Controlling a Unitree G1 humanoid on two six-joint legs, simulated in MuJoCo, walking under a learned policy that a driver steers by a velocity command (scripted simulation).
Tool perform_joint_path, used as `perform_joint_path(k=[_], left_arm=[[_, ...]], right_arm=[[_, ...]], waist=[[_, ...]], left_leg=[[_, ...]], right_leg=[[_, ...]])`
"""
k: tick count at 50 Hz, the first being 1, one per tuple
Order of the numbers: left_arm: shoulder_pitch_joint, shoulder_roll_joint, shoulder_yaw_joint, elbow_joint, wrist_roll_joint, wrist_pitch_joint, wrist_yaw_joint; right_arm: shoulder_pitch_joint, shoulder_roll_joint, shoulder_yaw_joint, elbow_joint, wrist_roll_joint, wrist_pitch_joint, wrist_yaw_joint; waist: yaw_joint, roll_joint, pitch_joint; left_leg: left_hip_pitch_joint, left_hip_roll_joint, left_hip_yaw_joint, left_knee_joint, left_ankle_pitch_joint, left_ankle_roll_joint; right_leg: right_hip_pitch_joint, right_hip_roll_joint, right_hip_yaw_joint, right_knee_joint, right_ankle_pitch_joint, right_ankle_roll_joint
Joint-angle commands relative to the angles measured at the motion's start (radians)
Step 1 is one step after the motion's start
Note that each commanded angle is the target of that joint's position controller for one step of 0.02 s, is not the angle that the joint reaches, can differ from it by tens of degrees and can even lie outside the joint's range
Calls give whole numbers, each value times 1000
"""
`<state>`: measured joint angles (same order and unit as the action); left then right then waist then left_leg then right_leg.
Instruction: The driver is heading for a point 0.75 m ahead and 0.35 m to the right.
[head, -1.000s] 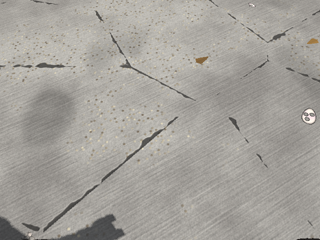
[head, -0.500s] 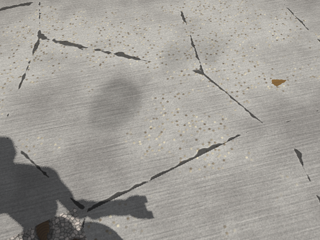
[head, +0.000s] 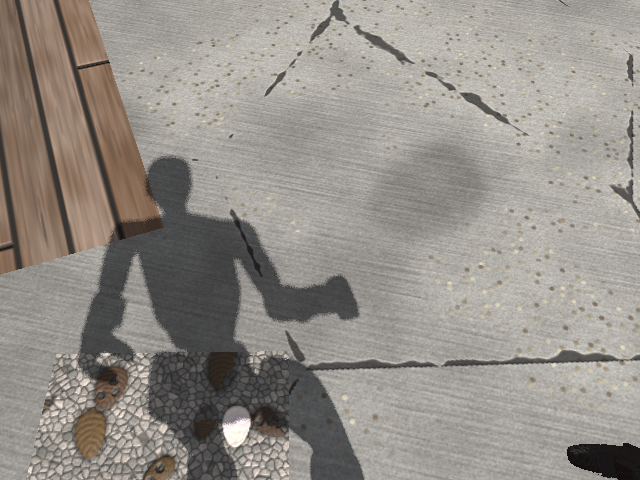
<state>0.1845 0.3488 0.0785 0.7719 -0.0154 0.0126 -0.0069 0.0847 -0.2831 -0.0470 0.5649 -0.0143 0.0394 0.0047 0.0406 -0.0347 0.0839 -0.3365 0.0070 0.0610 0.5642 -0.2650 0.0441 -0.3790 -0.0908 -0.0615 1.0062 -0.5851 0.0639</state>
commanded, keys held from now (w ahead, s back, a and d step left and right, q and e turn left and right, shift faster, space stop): e+shift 0.84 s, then q+shift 0.16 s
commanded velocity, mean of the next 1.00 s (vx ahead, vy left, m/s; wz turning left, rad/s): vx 0.00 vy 0.00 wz -0.66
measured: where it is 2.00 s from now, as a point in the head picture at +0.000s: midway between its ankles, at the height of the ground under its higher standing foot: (379, 417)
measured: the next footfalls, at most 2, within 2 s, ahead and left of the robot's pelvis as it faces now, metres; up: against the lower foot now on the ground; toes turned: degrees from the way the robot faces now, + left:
right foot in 0.42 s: +0.00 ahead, -0.13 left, +0.00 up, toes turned -31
left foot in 0.94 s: +0.20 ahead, -0.01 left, +0.00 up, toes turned -52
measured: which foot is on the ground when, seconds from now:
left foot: down 0.00-0.42, up 0.44-0.92, down 0.94-1.00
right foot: up 0.00-0.40, down 0.42-1.00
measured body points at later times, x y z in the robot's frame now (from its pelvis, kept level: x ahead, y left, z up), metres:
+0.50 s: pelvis +0.00 -0.04 +0.00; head +0.04 -0.09 +0.44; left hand +0.24 +0.19 -0.08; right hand +0.06 -0.37 -0.12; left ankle +0.00 +0.11 -0.67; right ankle -0.03 -0.12 -0.73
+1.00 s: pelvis +0.07 -0.04 +0.00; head +0.09 -0.06 +0.45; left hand +0.40 +0.01 -0.07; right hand -0.03 -0.35 -0.09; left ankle +0.17 +0.02 -0.73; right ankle -0.03 -0.12 -0.73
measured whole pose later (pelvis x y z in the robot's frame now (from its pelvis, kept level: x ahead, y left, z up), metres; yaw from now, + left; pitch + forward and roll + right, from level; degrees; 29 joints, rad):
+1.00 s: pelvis +0.07 -0.04 +0.00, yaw -45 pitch +1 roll +2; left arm 0.11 0.31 0.05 0.58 0.02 0.04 0.03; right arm 0.14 -0.30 -0.07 0.75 -0.03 -0.03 0.02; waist -0.02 -0.04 0.03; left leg -0.29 -0.08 -0.09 0.49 -0.21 0.02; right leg -0.27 0.12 0.29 0.64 -0.43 0.01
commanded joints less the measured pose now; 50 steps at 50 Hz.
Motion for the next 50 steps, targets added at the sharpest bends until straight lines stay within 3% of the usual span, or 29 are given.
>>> perform_joint_path(k=[1,2,4,8,10,15,19,20,21,22,23,24,25,26,27,28,30,34,38,42,45,46,47,48,49,50], left_arm=[[-6,62,2,-42,-1,10,18],[28,78,8,-31,-3,17,22],[51,101,18,-38,-11,26,30],[15,63,14,-83,-11,49,35],[5,46,12,-107,-5,52,29],[-5,27,10,-161,-2,60,-1],[35,36,27,-186,-9,83,-17],[74,47,37,-180,-8,84,-12],[144,115,66,-164,-4,78,6],[192,274,105,-176,-1,66,26],[179,269,92,-206,42,27,9],[144,232,83,-205,36,-4,-2],[107,215,78,-199,13,-19,4],[50,182,68,-208,-8,-18,14],[-2,156,56,-223,-17,-11,26],[-18,146,50,-238,-10,-6,35],[-9,150,49,-244,-2,-1,45],[10,173,56,-247,-8,11,53],[-13,178,60,-266,-6,21,53],[-35,177,61,-284,-6,30,46],[-76,130,34,-291,-2,32,43],[-71,101,20,-282,-1,31,42],[-12,39,-3,-259,17,25,40],[90,-6,-20,-237,50,19,37],[94,24,-11,-234,52,17,40],[66,73,0,-221,52,13,44]], right_arm=[[14,-87,-18,-1,-7,-40,-9],[-5,-103,-22,6,-18,-44,-14],[-19,-147,-42,13,-18,-37,-29],[-11,-121,-42,44,-16,-25,-51],[-19,-121,-46,55,-17,-26,-53],[-31,-158,-70,74,-3,-27,-35],[-55,-178,-85,83,33,-27,-13],[-41,-164,-85,99,44,-24,-8],[12,-130,-80,122,39,-23,0],[-36,-76,-62,68,-11,-28,-2],[-126,-87,-60,23,-17,-32,-14],[-150,-126,-70,21,3,-31,-20],[-151,-117,-69,18,17,-38,-27],[-126,-133,-74,36,8,-42,-36],[-100,-151,-81,44,-1,-45,-41],[-80,-148,-80,54,-3,-48,-37],[-50,-125,-73,71,2,-50,-32],[-75,-104,-63,68,12,-50,-31],[-92,-112,-64,68,16,-59,-23],[-87,-127,-70,67,20,-80,-12],[8,-143,-70,102,16,-90,5],[22,-127,-63,106,11,-94,12],[-5,-120,-52,91,-7,-96,14],[-60,-146,-41,68,-25,-92,11],[-77,-78,-12,89,-40,-94,15],[-95,-69,-7,82,-17,-94,22]], waist=[[-49,166,-193],[-31,179,-175],[-34,181,-158],[-57,160,-96],[-58,150,-87],[-52,134,-118],[-9,140,-158],[14,114,-164],[32,-21,-166],[25,-341,-145],[54,-252,-253],[48,-123,-233],[15,-82,-180],[-16,-31,-152],[-46,-33,-148],[-56,-51,-165],[-57,-40,-196],[-40,-76,-173],[-30,-117,-156],[-22,-151,-179],[-36,-164,-238],[-46,-142,-232],[-22,-54,-238],[58,165,-218],[86,254,-154],[65,218,-110]], left_leg=[[221,256,-136,-196,572,176],[176,246,-93,-210,586,176],[190,267,-74,-236,513,192],[197,320,-67,-302,232,200],[206,334,-46,-313,196,200],[248,369,31,-269,339,190],[272,376,102,-146,412,112],[230,344,145,-60,365,60],[117,255,201,129,228,-17],[-262,93,234,473,-345,-126],[-362,3,-23,663,-477,-146],[-411,16,-96,712,-410,-126],[-438,22,-126,680,-301,-100],[-447,38,-145,638,-212,-91],[-409,37,-156,603,-149,-92],[-365,17,-152,603,-102,-98],[-326,-12,-156,545,-51,-116],[-298,-58,-176,359,-24,-146],[-236,-84,-200,228,-23,-146],[-164,-98,-218,116,-46,-128],[-9,-49,-164,-26,51,-94],[95,-31,-155,-136,200,-74],[191,51,-261,-206,356,-40],[217,192,-441,-225,569,41],[111,272,-594,-258,485,194],[91,236,-591,-269,349,201]], right_leg=[[-72,-13,101,31,76,32],[-28,5,90,29,121,44],[-63,21,58,50,145,57],[-148,-24,61,35,174,56],[-153,-39,51,-4,180,50],[-86,-40,-6,-146,160,8],[35,-1,-59,-340,231,-59],[122,28,-63,-447,330,-91],[262,23,36,-562,594,-149],[465,-218,432,-578,1112,-292],[424,-304,638,-630,998,-455],[429,-279,556,-666,863,-439],[406,-226,500,-677,761,-384],[389,-192,459,-668,729,-338],[350,-163,424,-664,752,-312],[328,-140,404,-661,797,-304],[333,-112,387,-647,838,-297],[304,-71,443,-633,716,-284],[249,-41,528,-608,612,-265],[259,-27,620,-550,711,-253],[273,-26,575,-472,813,-227],[231,-3,552,-461,744,-202],[192,55,502,-426,562,-154],[144,176,388,-322,149,-94],[122,169,336,-328,-1,-29],[121,128,293,-358,66,-7]])
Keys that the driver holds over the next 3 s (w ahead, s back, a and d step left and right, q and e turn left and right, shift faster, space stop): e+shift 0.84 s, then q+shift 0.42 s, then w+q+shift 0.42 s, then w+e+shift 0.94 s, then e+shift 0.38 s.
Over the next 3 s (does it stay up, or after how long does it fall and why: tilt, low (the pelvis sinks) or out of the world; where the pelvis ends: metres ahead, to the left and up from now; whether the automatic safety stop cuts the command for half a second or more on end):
stays up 1.23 -0.31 -0.03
